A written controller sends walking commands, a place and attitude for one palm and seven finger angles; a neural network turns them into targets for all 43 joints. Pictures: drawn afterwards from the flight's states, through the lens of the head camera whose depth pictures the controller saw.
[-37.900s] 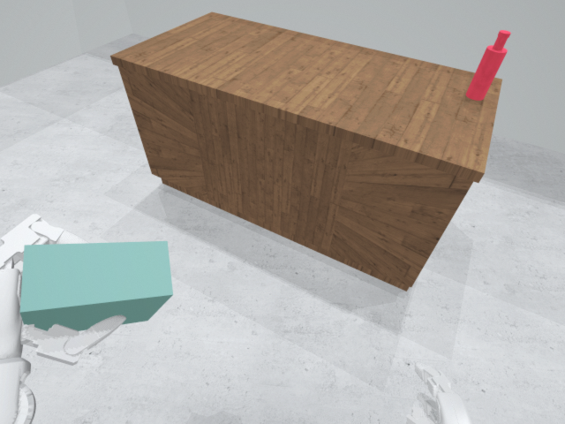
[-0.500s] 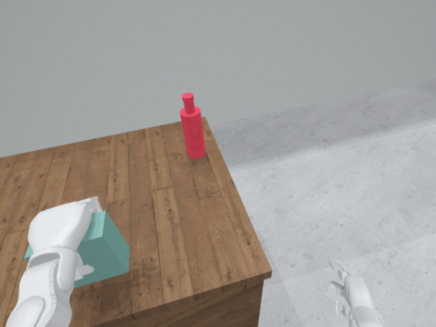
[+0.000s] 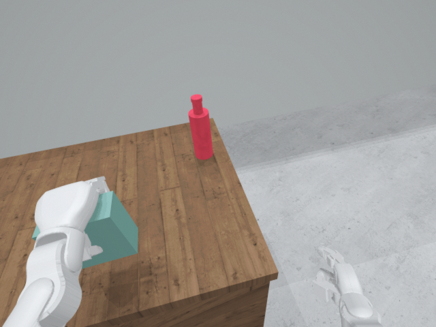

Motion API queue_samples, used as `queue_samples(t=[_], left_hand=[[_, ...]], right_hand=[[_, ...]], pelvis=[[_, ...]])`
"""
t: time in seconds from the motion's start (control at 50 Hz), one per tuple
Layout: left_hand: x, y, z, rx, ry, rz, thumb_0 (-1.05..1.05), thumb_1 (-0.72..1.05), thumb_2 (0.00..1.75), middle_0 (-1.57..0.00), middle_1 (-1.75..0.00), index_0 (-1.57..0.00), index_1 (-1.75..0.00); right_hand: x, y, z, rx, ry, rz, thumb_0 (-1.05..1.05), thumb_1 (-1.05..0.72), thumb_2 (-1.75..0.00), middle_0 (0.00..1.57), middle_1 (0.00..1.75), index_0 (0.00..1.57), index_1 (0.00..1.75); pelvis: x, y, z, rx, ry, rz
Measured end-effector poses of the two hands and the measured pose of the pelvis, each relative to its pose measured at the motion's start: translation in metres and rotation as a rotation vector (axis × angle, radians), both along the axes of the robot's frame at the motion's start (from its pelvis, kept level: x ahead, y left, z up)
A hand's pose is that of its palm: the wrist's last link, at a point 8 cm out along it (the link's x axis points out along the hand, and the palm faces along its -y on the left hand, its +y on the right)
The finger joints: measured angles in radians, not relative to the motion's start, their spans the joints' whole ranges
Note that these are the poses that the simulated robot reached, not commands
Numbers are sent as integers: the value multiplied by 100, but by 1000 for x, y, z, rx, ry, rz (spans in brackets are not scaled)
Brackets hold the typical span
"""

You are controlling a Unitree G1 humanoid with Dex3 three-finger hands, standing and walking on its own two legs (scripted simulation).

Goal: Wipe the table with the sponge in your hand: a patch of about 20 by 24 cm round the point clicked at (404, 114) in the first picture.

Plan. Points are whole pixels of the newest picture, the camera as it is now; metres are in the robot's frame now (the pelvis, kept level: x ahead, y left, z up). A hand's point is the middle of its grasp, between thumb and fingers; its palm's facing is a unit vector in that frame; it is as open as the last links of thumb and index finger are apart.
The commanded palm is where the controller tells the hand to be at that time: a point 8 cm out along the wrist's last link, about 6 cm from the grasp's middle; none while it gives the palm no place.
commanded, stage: lift the sponge slowly off the table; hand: left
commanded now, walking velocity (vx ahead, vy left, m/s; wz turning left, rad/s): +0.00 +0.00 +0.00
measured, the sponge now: (97, 238) +0.23 +0.28 +0.06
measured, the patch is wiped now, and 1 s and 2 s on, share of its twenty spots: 1.00 1.00 1.00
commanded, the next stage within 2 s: bring the sponge back beside the body in 0.08 s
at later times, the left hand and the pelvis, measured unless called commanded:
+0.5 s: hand (88, 223) +0.23 +0.28 +0.11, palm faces +0.06 -0.08 -1.00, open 10.1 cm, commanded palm +0.19 +0.27 +0.18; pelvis +0.00 -0.01 +0.00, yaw +0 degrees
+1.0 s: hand (79, 236) +0.20 +0.28 +0.11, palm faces +0.07 -0.10 -0.99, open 10.1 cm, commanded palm +0.17 +0.27 +0.18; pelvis -0.01 +0.00 +0.00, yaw +0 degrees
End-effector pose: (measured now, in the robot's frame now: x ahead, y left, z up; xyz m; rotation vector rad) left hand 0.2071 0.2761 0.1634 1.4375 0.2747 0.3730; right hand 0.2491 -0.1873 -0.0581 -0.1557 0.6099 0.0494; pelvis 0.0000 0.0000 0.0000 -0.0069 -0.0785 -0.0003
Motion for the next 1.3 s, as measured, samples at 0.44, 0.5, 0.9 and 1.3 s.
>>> queue_samples(t=[0.44,0.5,0.9,1.3], left_hand=[[-1,-6,-3,15,36,-20,0,-52,108,-72,-133,-74,-134],[-1,-4,-1,13,29,-2,0,-52,108,-72,-133,-74,-134],[-28,0,-1,-3,15,1,0,-52,108,-72,-133,-74,-134],[-47,3,-2,-21,27,20,0,-52,108,-72,-133,-74,-134]], right_hand=[[-16,-31,-13,-29,35,-50,2,-90,-90,20,30,20,30],[-17,-32,-14,-22,36,-53,2,-90,-90,20,30,20,30],[-5,-14,0,-15,-26,-16,2,-90,-90,20,30,20,30],[-11,-5,2,-5,-26,6,2,-90,-90,20,30,20,30]], pelvis=[[0,-12,-1,0,3,-1],[1,-13,-1,1,5,-2],[-3,-7,-2,-3,-7,2],[-10,-4,-2,-3,-12,-1]])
